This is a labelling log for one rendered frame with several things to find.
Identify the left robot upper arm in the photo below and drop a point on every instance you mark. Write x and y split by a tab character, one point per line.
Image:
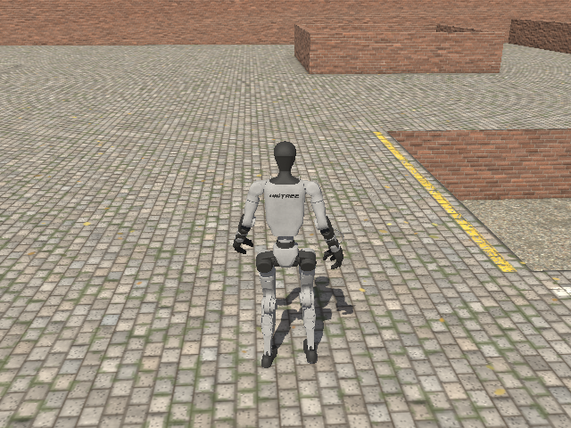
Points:
252	201

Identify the left robot forearm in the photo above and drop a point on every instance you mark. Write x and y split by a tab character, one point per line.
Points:
242	231

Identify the right robot hand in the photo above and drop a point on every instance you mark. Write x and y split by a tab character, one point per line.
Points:
336	255

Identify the left robot foot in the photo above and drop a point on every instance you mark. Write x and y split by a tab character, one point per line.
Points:
267	360

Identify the robot right shin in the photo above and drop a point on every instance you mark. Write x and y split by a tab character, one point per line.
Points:
309	321

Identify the left robot hand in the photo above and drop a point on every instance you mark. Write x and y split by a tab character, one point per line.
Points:
237	247

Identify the right robot forearm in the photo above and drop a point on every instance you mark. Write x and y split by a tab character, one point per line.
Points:
330	237

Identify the right robot upper arm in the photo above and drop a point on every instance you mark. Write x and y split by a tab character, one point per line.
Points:
317	203

